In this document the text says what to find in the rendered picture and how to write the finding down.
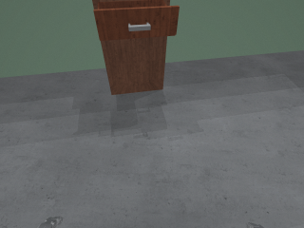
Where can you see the cabinet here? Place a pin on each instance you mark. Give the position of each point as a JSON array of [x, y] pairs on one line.
[[134, 65]]

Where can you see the handle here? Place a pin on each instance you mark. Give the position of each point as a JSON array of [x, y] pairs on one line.
[[146, 26]]

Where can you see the robot left hand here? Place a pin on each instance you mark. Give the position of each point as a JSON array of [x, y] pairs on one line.
[[51, 222]]

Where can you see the drawer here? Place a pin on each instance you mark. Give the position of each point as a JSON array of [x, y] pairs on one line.
[[112, 19]]

